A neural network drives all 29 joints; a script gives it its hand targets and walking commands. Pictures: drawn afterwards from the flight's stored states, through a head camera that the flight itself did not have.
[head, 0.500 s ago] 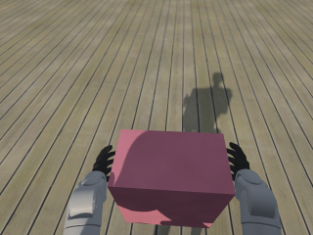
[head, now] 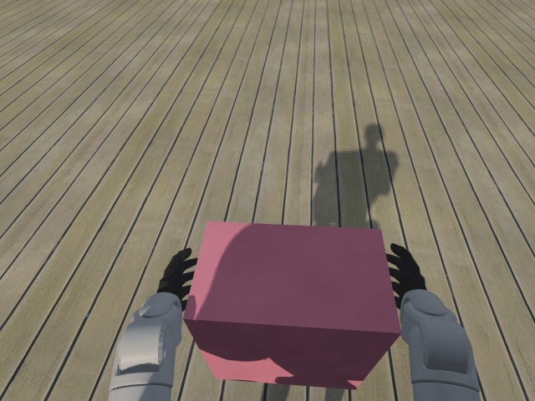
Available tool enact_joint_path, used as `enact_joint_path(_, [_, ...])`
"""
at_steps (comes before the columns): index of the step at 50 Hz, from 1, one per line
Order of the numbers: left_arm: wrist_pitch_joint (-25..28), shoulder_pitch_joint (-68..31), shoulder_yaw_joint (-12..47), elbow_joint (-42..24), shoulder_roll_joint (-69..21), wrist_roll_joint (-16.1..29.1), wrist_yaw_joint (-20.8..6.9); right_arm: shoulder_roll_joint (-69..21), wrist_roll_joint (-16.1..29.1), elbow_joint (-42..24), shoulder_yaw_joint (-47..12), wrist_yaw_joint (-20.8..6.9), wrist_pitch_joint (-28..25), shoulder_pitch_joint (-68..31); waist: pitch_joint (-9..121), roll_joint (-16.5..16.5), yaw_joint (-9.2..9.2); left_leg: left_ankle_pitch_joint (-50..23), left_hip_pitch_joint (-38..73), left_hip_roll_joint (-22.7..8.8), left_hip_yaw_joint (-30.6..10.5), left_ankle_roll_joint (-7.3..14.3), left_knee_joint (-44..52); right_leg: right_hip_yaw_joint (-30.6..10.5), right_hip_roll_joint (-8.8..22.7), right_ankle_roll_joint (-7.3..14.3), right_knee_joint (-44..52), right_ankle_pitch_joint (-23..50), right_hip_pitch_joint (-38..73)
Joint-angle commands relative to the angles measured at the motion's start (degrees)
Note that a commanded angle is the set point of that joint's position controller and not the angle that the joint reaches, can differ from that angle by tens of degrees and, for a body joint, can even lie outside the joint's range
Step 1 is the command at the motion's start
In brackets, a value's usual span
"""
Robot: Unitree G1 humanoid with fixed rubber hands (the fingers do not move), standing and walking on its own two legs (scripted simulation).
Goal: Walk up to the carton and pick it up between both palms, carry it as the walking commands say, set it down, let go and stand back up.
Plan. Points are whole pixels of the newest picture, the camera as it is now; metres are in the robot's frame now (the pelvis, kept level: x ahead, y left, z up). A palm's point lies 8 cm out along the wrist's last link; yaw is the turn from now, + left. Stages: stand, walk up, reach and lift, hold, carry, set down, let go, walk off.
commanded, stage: carry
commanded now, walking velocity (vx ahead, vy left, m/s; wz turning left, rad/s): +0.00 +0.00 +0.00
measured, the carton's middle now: (288, 313) +0.27 -0.01 -0.04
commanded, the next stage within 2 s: hold in 0.14 s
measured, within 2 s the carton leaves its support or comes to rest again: neither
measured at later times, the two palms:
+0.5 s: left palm (175, 315) +0.23 +0.15 +0.02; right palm (418, 313) +0.24 -0.19 +0.03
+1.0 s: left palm (173, 298) +0.25 +0.16 +0.03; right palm (412, 295) +0.26 -0.19 +0.04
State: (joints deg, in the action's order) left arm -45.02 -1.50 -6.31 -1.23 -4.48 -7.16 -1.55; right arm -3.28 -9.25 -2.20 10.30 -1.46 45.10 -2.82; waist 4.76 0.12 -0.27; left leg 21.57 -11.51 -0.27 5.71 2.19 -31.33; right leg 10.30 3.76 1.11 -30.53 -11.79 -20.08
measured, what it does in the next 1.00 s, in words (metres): stands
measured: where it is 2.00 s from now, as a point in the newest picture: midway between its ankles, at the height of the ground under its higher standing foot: outside the picture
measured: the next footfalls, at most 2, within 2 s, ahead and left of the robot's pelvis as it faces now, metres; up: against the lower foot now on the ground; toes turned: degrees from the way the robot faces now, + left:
none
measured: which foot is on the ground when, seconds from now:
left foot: down 0.00-1.00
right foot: down 0.00-1.00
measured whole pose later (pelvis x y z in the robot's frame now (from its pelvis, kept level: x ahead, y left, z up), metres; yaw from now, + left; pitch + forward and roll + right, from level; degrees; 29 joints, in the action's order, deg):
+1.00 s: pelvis -0.03 -0.02 +0.01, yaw +5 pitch -7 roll +0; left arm -37.7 -14.6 -12.3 18.7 -3.5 -10.8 -5.1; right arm -4.5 -14.0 12.6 14.7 -0.4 40.5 -13.3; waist -4.1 -1.3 2.6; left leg 15.5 -1.6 2.0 -3.8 1.2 -24.4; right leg 0.0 -1.3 0.6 -21.4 -6.8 -7.5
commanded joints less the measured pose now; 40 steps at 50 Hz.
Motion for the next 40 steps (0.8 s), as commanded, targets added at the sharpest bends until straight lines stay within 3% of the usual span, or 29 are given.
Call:
enact_joint_path(1, [3.3,-27.7,33.0,-11.1,-38.9,10.7,-8.2,-38.4,10.8,-9.0,-33.5,-8.3,-2.5,-25.5,15.2,0.6,0.05,-16.3,-0.5,-6.6,-6.3,-0.1,5.5,-7.0,5.7,1.5,2.4,15.9,11.7])
enact_joint_path(7, [3.4,-27.6,33.1,-10.9,-39.0,10.5,-8.2,-38.3,10.7,-8.9,-33.4,-8.4,-2.7,-25.5,14.9,0.4,0.03,-16.9,-0.4,-6.8,-6.3,-0.1,5.7,-7.0,5.5,1.4,2.3,15.3,11.6])
enact_joint_path(8, [5.1,-22.2,26.6,0.5,-37.5,5.3,-8.1,-33.3,6.9,4.1,-28.6,-8.2,-3.0,-16.2,1.5,-3.7,2.34,-20.1,-6.0,3.1,-10.3,-0.6,8.3,-13.5,-8.7,1.9,4.6,13.7,22.7])
enact_joint_path(9, [7.7,-21.4,25.9,-4.0,-33.2,4.3,-7.3,-28.4,5.4,0.7,-27.4,-7.7,-5.6,-15.4,3.5,-0.5,2.59,-21.5,-2.9,2.3,-12.0,-0.5,9.2,-14.9,-7.5,1.9,6.4,11.3,23.2])
enact_joint_path(10, [8.8,-22.0,26.0,-6.0,-32.2,4.1,-6.7,-29.1,6.1,-1.5,-28.5,-7.6,-6.8,-16.9,5.5,-0.3,1.97,-22.9,-0.4,2.0,-12.6,-0.4,10.1,-15.1,-6.9,2.0,6.8,11.5,25.2])
enact_joint_path(13, [10.1,-24.5,32.6,-12.7,-34.8,8.0,-5.8,-28.7,10.4,-11.5,-32.4,-7.4,-8.9,-22.5,12.4,-0.8,5.18,-37.9,6.1,1.2,-13.5,-0.4,7.7,-14.6,-7.3,1.1,5.4,21.3,26.6])
enact_joint_path(15, [10.1,-22.5,31.5,-12.6,-32.5,6.7,-5.0,-27.8,12.2,-12.2,-33.4,-8.0,-9.0,-22.2,12.9,-1.6,2.29,-42.3,7.8,1.1,-13.2,-0.8,8.1,-14.7,-7.2,0.6,6.0,22.6,26.6])
enact_joint_path(16, [9.9,-22.7,31.5,-11.1,-32.5,6.4,-4.6,-27.0,12.5,-11.2,-33.1,-8.4,-9.1,-23.1,11.3,-3.0,2.23,-37.9,6.9,1.4,-12.8,-1.0,9.3,-14.5,-7.2,1.0,6.8,19.6,26.3])
enact_joint_path(17, [9.9,-23.4,31.5,-9.1,-32.6,6.5,-4.5,-26.4,12.0,-10.3,-32.1,-8.6,-8.9,-23.2,9.0,-1.5,3.75,-34.5,5.8,1.3,-12.9,-1.0,9.7,-14.7,-7.5,0.9,7.4,16.8,25.2])
enact_joint_path(19, [10.2,-23.5,31.5,-9.1,-33.4,6.6,-4.4,-27.1,12.7,-9.3,-32.3,-9.0,-9.0,-23.7,8.8,-1.0,2.75,-32.7,6.4,0.9,-13.3,-1.0,10.2,-15.0,-7.6,1.1,7.8,14.9,24.7])
enact_joint_path(22, [10.6,-25.1,31.8,-8.4,-34.8,6.9,-4.7,-28.8,12.4,-7.1,-31.7,-9.3,-9.1,-24.5,9.2,-0.6,2.99,-30.8,6.1,1.0,-13.2,-1.0,10.3,-15.2,-7.5,1.4,8.1,14.2,24.6])
enact_joint_path(30, [10.6,-35.4,29.4,-0.1,-38.4,6.6,-7.9,-36.2,11.7,-0.2,-30.6,-10.0,-7.7,-33.2,6.6,1.1,2.81,-10.9,-1.2,2.4,-12.5,1.1,12.3,-15.1,-7.0,1.2,8.9,7.6,27.5])
enact_joint_path(40, [10.9,-45.6,26.9,7.5,-45.2,6.6,-12.3,-47.9,12.6,6.5,-32.0,-12.0,-6.4,-41.1,9.1,0.9,2.53,-6.5,-5.5,3.6,-12.7,1.9,12.8,-15.1,-7.1,0.1,8.9,6.8,30.5])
